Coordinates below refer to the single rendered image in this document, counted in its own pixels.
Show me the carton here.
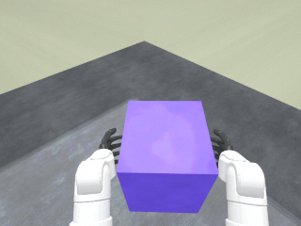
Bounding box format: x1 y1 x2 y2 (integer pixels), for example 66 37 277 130
117 101 219 214

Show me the robot left hand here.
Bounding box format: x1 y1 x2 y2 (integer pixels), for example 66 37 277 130
99 128 123 165

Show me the robot left forearm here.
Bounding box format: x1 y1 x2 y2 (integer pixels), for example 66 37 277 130
69 149 116 226

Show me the robot right hand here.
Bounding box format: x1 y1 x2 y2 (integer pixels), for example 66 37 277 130
210 129 233 168

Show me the robot right forearm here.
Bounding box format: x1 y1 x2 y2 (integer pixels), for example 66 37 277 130
218 150 269 226

